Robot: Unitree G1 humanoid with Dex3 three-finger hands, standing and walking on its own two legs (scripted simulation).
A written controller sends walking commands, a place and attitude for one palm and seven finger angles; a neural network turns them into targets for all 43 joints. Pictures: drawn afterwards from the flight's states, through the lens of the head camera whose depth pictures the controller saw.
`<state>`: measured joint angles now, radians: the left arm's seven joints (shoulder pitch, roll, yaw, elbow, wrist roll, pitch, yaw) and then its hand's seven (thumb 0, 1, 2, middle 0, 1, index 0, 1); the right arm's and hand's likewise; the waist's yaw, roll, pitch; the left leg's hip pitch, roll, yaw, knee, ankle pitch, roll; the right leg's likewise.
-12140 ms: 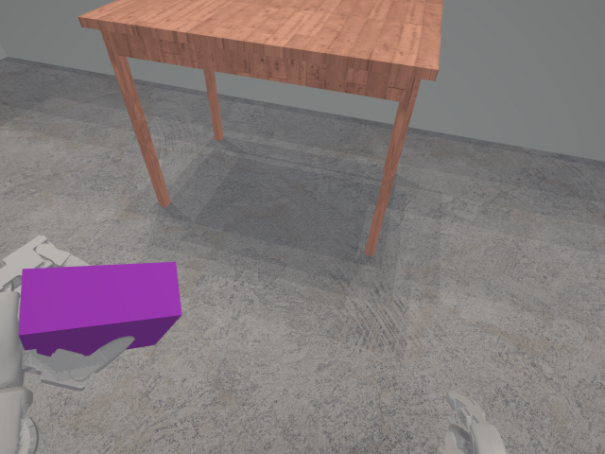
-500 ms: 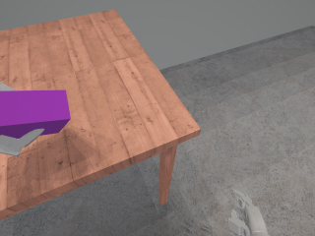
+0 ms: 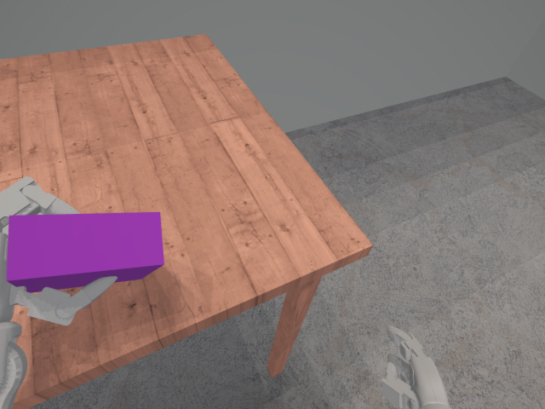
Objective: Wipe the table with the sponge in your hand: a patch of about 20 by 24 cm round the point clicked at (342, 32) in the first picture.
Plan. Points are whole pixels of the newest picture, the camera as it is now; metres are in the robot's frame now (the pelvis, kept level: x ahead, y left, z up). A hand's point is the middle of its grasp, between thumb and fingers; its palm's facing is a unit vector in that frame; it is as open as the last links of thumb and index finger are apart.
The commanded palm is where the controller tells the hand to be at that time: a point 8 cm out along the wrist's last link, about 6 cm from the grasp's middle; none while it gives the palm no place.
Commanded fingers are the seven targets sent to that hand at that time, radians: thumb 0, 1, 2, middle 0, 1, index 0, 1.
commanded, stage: come to a stop and stand still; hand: left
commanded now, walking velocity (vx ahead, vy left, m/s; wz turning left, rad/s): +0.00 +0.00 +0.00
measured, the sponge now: (110, 253) +0.24 +0.21 +0.15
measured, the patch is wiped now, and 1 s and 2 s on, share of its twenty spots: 0.00 0.00 0.00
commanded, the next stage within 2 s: look again from close up in 0.76 s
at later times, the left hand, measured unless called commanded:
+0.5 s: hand (81, 286) +0.19 +0.21 +0.18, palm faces +0.40 -0.83 -0.40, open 9.4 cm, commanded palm +0.14 +0.25 +0.18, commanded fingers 0.00 0.10 1.30 -1.20 -1.60 -1.20 -1.60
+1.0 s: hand (86, 266) +0.21 +0.22 +0.17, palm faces +0.36 -0.88 -0.32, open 9.4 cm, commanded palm +0.15 +0.26 +0.18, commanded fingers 0.00 0.10 1.30 -1.20 -1.60 -1.20 -1.60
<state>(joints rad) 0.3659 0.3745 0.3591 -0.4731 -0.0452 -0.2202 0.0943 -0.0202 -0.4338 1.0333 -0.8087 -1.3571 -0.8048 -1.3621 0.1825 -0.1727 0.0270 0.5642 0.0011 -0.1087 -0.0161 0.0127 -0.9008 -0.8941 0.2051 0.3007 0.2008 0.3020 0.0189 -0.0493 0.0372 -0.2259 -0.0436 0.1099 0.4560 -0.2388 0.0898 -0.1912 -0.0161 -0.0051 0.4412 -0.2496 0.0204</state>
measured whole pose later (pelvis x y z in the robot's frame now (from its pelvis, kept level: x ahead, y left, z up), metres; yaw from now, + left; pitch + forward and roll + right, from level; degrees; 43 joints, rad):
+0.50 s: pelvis -0.02 -0.03 +0.00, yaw +0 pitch -1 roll -1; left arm 0.45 0.34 0.37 -0.47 -0.04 -0.23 0.10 0.00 -0.43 1.04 -0.80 -1.36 -0.80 -1.37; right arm 0.26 -0.21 0.00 0.58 0.01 -0.10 0.00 0.01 -0.90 -0.89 0.21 0.30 0.20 0.30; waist 0.00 0.03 0.01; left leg -0.27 0.00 0.09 0.52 -0.24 0.05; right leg -0.21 0.01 -0.04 0.49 -0.26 -0.01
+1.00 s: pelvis +0.00 -0.02 +0.00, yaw +0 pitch +0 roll -1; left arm 0.41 0.36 0.33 -0.47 -0.07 -0.21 0.10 -0.03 -0.43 1.04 -0.80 -1.36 -0.80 -1.37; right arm 0.20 -0.19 0.02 0.57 0.01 -0.10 -0.03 0.01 -0.90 -0.89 0.20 0.30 0.20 0.30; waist 0.02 -0.02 0.03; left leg -0.22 -0.01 0.09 0.44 -0.22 0.06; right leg -0.15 0.01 -0.04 0.38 -0.22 0.00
